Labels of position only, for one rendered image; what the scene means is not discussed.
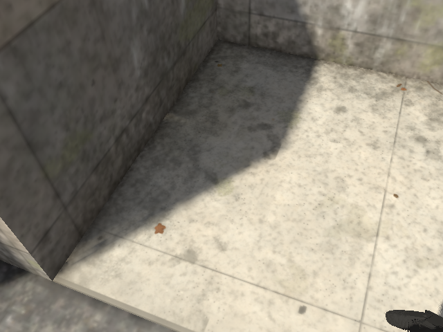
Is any robot right hand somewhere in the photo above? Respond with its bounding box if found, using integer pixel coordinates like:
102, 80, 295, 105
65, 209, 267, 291
386, 310, 443, 332

